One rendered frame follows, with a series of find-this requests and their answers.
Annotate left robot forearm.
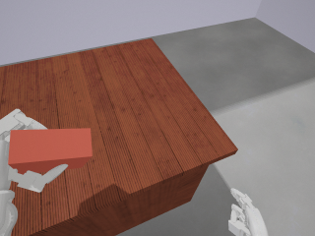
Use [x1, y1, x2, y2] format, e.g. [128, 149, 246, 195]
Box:
[0, 190, 18, 236]

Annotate sponge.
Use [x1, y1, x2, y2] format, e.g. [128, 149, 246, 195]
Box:
[8, 128, 93, 175]

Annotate left robot hand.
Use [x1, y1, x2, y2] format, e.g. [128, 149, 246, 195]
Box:
[0, 108, 69, 193]

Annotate right robot hand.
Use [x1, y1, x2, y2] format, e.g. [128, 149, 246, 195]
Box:
[228, 188, 269, 236]

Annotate table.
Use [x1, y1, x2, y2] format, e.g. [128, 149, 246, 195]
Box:
[0, 38, 238, 236]

